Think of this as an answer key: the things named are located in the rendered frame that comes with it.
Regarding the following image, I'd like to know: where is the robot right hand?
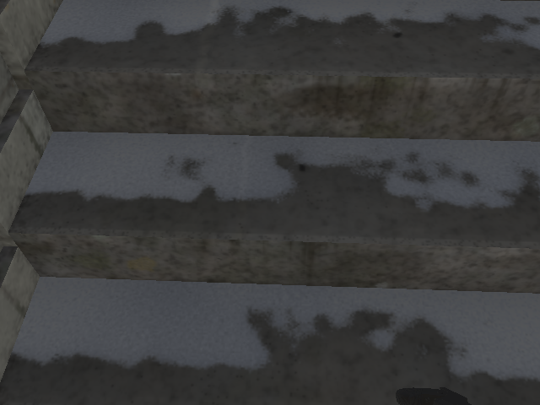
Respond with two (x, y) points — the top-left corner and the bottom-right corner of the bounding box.
(396, 387), (472, 405)

